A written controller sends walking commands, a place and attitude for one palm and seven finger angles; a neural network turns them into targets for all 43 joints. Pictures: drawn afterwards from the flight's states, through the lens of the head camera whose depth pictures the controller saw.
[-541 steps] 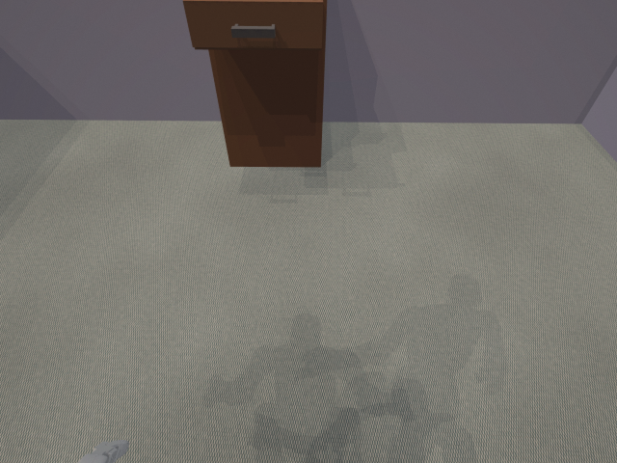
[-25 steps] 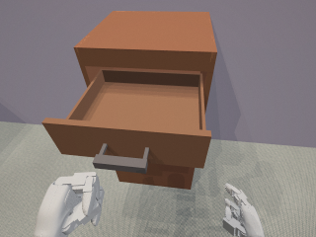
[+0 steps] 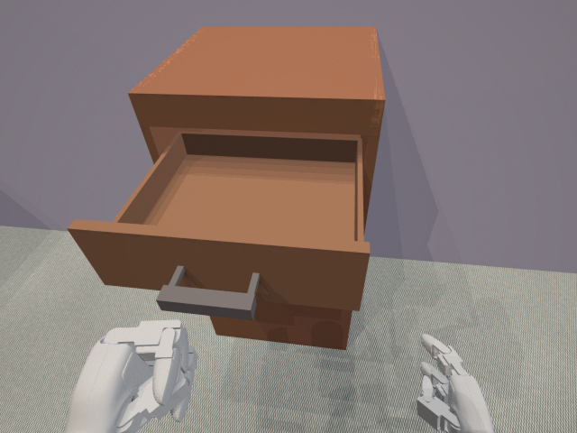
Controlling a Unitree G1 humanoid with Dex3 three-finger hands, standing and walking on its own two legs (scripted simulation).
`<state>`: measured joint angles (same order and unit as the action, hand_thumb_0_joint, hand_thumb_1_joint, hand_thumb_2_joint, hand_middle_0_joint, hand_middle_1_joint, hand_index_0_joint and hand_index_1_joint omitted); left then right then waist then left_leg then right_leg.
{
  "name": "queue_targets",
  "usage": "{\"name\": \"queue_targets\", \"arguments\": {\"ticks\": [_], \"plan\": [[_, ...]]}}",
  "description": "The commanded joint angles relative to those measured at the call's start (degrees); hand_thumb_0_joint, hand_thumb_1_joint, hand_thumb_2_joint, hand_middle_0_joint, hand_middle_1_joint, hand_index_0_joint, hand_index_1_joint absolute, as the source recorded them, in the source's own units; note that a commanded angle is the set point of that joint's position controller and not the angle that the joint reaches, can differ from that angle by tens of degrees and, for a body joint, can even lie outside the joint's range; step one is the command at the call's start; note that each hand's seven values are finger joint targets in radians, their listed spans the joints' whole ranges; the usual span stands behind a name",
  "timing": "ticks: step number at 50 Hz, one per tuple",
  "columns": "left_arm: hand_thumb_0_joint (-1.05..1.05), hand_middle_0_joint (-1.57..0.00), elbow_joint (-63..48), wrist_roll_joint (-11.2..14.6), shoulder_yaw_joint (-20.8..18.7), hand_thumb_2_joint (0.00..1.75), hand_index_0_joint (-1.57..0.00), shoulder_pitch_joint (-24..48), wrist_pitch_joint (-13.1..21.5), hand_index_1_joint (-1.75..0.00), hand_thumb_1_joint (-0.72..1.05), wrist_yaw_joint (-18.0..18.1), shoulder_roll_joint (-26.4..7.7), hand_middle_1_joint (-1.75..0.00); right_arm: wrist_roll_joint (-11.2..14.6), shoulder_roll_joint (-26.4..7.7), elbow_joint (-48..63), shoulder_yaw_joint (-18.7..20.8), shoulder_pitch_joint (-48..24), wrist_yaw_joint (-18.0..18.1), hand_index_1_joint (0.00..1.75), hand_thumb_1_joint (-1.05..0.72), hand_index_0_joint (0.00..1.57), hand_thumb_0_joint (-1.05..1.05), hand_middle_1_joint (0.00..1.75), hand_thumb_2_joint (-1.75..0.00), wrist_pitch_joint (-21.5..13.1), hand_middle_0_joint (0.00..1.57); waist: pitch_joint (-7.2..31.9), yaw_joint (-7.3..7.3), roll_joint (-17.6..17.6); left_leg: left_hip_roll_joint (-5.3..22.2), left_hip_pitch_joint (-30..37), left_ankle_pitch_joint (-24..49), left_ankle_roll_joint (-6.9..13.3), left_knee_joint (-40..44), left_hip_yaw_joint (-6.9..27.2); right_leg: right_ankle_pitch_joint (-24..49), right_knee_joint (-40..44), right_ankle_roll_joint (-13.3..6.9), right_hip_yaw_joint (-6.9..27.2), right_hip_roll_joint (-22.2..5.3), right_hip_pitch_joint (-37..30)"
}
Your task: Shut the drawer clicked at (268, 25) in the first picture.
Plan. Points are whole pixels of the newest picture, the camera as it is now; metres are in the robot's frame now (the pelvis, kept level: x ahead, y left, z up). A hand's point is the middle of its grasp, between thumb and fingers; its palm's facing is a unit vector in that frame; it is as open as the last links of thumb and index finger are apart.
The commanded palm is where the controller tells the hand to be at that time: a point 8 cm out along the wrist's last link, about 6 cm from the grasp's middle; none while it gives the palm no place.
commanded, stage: bring the fist close to the handle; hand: left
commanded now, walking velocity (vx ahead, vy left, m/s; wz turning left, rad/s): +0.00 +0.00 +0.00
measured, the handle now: (212, 289) +0.31 +0.15 +0.06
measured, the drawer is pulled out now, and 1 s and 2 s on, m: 0.29 0.29 0.27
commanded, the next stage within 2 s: push the drawer shut in 1.42 s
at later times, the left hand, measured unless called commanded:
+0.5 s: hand (207, 372) +0.17 +0.11 +0.11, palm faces -0.04 -1.00 -0.05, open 3.3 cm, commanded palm +0.13 +0.16 +0.11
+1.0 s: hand (223, 366) +0.19 +0.10 +0.07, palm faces -0.05 -1.00 -0.02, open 3.3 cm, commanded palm +0.17 +0.16 +0.06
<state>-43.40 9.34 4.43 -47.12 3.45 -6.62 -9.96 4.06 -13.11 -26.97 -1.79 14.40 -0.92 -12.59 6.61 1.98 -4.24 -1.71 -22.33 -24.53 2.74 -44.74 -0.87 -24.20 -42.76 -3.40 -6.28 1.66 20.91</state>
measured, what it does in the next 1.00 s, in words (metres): stands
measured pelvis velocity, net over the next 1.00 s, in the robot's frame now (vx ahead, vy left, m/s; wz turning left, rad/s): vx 0.00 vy -0.01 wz -0.01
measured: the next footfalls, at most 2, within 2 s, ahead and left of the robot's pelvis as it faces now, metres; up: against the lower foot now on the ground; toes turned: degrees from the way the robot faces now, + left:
none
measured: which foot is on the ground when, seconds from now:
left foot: down 0.00-1.00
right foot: down 0.00-1.00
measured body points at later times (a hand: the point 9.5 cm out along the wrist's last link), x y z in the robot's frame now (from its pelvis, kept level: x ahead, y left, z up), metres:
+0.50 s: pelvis +0.00 -0.02 +0.00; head +0.00 -0.05 +0.45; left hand +0.16 +0.16 +0.11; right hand +0.18 -0.25 -0.07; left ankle -0.01 +0.09 -0.71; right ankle -0.02 -0.08 -0.71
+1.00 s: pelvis +0.00 -0.01 -0.02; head +0.03 -0.03 +0.43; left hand +0.19 +0.16 +0.07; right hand +0.18 -0.23 -0.09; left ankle -0.01 +0.09 -0.71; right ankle -0.02 -0.08 -0.71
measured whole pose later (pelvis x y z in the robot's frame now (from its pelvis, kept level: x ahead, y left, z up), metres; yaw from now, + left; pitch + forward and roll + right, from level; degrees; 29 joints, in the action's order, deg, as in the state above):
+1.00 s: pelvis +0.00 -0.01 -0.02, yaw +0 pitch +9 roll +0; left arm -16.6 7.8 5.4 -32.5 18.0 -3.9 -7.3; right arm 1.9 -13.7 -26.3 -1.5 14.1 -0.8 -8.9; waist 6.6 -0.4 -3.0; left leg -1.5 -35.2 -27.4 2.2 -53.1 -1.3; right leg -27.5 -52.1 -4.1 -6.2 1.4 34.3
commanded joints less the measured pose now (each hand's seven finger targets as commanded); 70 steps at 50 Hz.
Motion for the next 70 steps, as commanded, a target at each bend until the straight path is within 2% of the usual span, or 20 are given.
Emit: {"name": "queue_targets", "arguments": {"ticks": [1,5,9,12,14,16,18,24,28,31,42,48,49,51,54,57,63,68,69,70], "plan": [[0.0,-1.4,-10.62,0.44,-4.35,0.9,-1.4,-1.59,2.46,-1.6,0.9,-0.22,-4.92,-1.6,0.29,-4.48,11.31,1.95,-8.83,1.17,0.3,-0.9,0.2,0.0,0.3,-0.9,-2.54,0.2,-2.27,-0.07,6.61,1.61,-0.92,11.62,0.27,6.96,3.04,10.1,9.45,2.55,5.67,-2.43,0.27],[0.0,-1.4,-7.24,2.73,-7.03,0.9,-1.4,2.08,4.1,-1.6,0.9,0.06,-4.52,-1.6,0.05,-4.75,9.98,1.6,-8.07,2.05,0.3,-0.9,0.2,0.0,0.3,-0.9,-2.9,0.2,-1.87,-0.55,4.79,1.47,-0.68,11.39,0.02,6.01,2.87,9.49,10.09,2.74,6.01,-2.49,0.94],[0.0,-1.4,-4.83,4.04,-6.54,0.9,-1.4,4.11,7.45,-1.6,0.9,-0.62,-3.61,-1.6,-0.2,-5.19,8.88,1.87,-7.1,2.24,0.3,-0.9,0.2,0.0,0.3,-0.9,-4.46,0.2,-0.1,-1.37,6.33,1.14,-1.12,11.52,-0.03,4.24,3.05,12.1,10.62,3.71,7.77,-3.4,0.68],[0.0,-1.4,-2.56,3.14,-5.19,0.9,-1.4,4.6,8.85,-1.6,0.9,-1.51,-3.28,-1.6,-0.53,-5.48,8.38,2.07,-6.31,2.08,0.3,-0.9,0.2,0.0,0.3,-0.9,-5.04,0.2,0.72,-1.79,5.37,0.98,-1.41,12.28,0.0,3.63,2.99,14.54,10.01,4.08,8.49,-4.09,0.53],[0.0,-1.4,0.38,2.66,-7.18,0.9,-1.4,5.35,9.15,-1.6,0.9,-1.75,-5.34,-1.6,-0.47,-5.73,7.61,2.3,-6.32,2.08,0.3,-0.9,0.2,0.0,0.3,-0.9,-4.81,0.2,0.16,-1.86,6.26,0.81,-2.9,11.81,-0.11,2.98,2.98,14.94,10.46,4.43,9.77,-4.66,0.09],[0.0,-1.4,1.8,2.33,-5.72,0.9,-1.4,5.96,9.43,-1.6,0.9,-2.01,-4.07,-1.6,-0.66,-5.67,8.14,2.15,-6.57,2.14,0.3,-0.9,0.2,0.0,0.3,-0.9,-4.5,0.2,-0.73,-1.92,6.6,0.64,-3.71,11.15,-0.06,3.11,2.86,13.88,10.46,4.57,10.19,-4.97,0.43],[0.0,-1.4,3.68,2.57,-7.49,0.9,-1.4,6.91,9.76,-1.6,0.9,-1.95,-4.9,-1.6,-0.79,-5.8,7.8,2.31,-6.58,2.36,0.3,-0.9,0.2,0.0,0.3,-0.9,-4.1,0.2,-0.19,-1.68,7.5,0.57,-4.28,10.89,-0.13,2.78,2.75,14.19,10.58,4.81,10.83,-5.19,0.07],[0.0,-1.4,4.61,3.1,-6.09,0.9,-1.4,8.44,12.22,-1.6,0.9,-0.65,-2.78,-1.6,-0.81,-5.74,7.98,2.55,-6.24,2.17,0.3,-0.9,0.2,0.0,0.3,-0.9,-4.22,0.2,2.36,-1.54,5.39,0.54,-3.54,12.96,-0.24,2.76,2.61,17.94,8.2,4.14,8.78,-4.5,-0.13],[0.0,-1.4,7.07,2.08,-4.32,0.9,-1.4,7.82,13.86,-1.6,0.9,-0.26,-1.82,-1.6,-1.08,-5.95,7.86,2.93,-4.95,1.76,0.3,-0.9,0.2,0.0,0.3,-0.9,-3.97,0.2,3.37,-2.24,7.14,0.64,-4.58,14.31,-0.31,1.94,2.58,21.79,6.08,4.38,8.26,-4.3,0.5],[0.0,-1.4,9.88,1.0,-4.18,0.9,-1.4,8.07,14.57,-1.6,0.9,0.02,-2.1,-1.6,-1.28,-6.18,7.87,3.16,-4.98,1.6,0.3,-0.9,0.2,0.0,0.3,-0.9,-3.13,0.2,2.52,-2.39,7.63,0.57,-5.96,13.23,-0.31,1.55,2.44,19.89,5.53,4.15,8.42,-4.13,1.65],[0.0,-1.4,10.15,-0.26,-1.34,0.9,-1.4,12.81,18.31,-1.6,0.9,2.65,-0.39,-1.6,-1.84,-6.33,9.55,3.28,-4.05,1.01,0.3,-0.9,0.2,0.0,0.3,-0.9,-1.2,0.2,6.96,-3.03,5.02,0.98,-6.29,14.9,-0.35,-0.75,2.59,17.64,0.05,2.53,5.35,-2.16,6.15],[0.0,-1.4,16.46,-1.5,0.41,0.9,-1.4,17.11,17.94,-1.6,0.9,2.97,0.74,-1.6,-2.09,-7.0,10.13,3.04,-4.15,0.78,0.3,-0.9,0.2,0.0,0.3,-0.9,0.7,0.2,4.06,-4.18,6.47,0.91,-10.89,10.65,-0.48,-2.44,3.06,12.13,-1.09,2.5,5.76,-1.99,10.52],[0.0,-1.4,17.14,-1.9,-1.03,0.9,-1.4,17.48,17.9,-1.6,0.9,3.39,-0.8,-1.6,-2.1,-7.24,10.01,3.2,-4.04,0.85,0.3,-0.9,0.2,0.0,0.3,-0.9,1.1,0.2,4.24,-3.95,6.76,1.03,-11.34,10.4,-0.48,-2.55,3.19,11.18,-1.27,2.28,5.76,-1.84,10.66],[0.0,-1.4,17.87,-1.91,-0.84,0.9,-1.4,18.8,17.69,-1.6,0.9,3.6,-0.56,-1.6,-2.21,-7.18,10.6,3.13,-3.73,0.88,0.3,-0.9,0.2,0.0,0.3,-0.9,1.65,0.2,6.47,-3.92,6.94,0.95,-11.76,10.2,-0.46,-3.26,3.01,11.25,-1.79,2.41,6.2,-1.97,10.47],[0.0,-1.4,12.75,-1.48,-2.87,0.9,-1.4,19.34,18.36,-1.6,0.9,4.91,-2.41,-1.6,-2.19,-6.78,11.2,3.07,-3.55,0.87,0.3,-0.9,0.2,0.0,0.3,-0.9,1.99,0.2,11.54,-2.52,3.16,1.04,-9.54,12.92,-0.56,-2.74,2.96,13.37,-2.87,1.8,5.78,-1.71,7.6],[0.0,-1.4,11.01,-1.03,-1.52,0.9,-1.4,18.25,18.46,-1.6,0.9,5.66,-0.87,-1.6,-2.0,-6.29,11.54,2.94,-2.94,0.61,0.3,-0.9,0.2,0.0,0.3,-0.9,2.14,0.2,12.8,-2.61,1.65,1.38,-8.14,15.95,-0.73,-2.75,2.87,16.28,-3.6,1.7,4.92,-1.45,7.31],[0.0,-1.4,16.25,-1.92,2.98,0.9,-1.4,15.33,15.65,-1.6,0.9,5.27,2.52,-1.6,-1.88,-7.27,12.02,3.13,-2.43,0.33,0.3,-0.9,0.2,0.0,0.3,-0.9,3.22,0.2,6.27,-4.35,6.91,1.72,-11.05,13.58,-0.69,-2.56,3.61,14.61,-2.99,2.32,4.22,-1.33,10.43],[0.0,-1.4,13.85,-3.42,0.5,0.9,-1.4,16.81,15.12,-1.6,0.9,6.64,-0.86,-1.6,-2.06,-6.98,13.3,3.04,-2.63,0.52,0.3,-0.9,0.2,0.0,0.3,-0.9,4.44,0.2,7.06,-3.5,7.34,1.33,-12.0,11.36,-0.46,-2.48,3.13,12.41,-2.92,2.2,5.22,-1.57,9.51],[0.0,-1.4,13.08,-3.61,-1.98,0.9,-1.4,17.4,15.6,-1.6,0.9,7.55,-3.13,-1.6,-2.27,-7.02,12.98,3.11,-2.79,0.73,0.3,-0.9,0.2,0.0,0.3,-0.9,4.67,0.2,7.19,-3.01,6.15,1.24,-12.27,11.07,-0.53,-2.64,2.94,11.82,-2.87,2.01,5.6,-1.46,9.12],[0.0,-1.4,11.79,-3.64,-1.48,0.9,-1.4,18.53,16.41,-1.6,0.9,7.94,-2.45,-1.6,-2.31,-6.71,13.18,2.87,-2.71,0.68,0.3,-0.9,0.2,0.0,0.3,-0.9,4.68,0.2,8.35,-3.15,5.33,1.2,-11.58,11.13,-0.5,-2.66,2.79,11.63,-3.05,1.92,5.69,-1.42,9.16]]}}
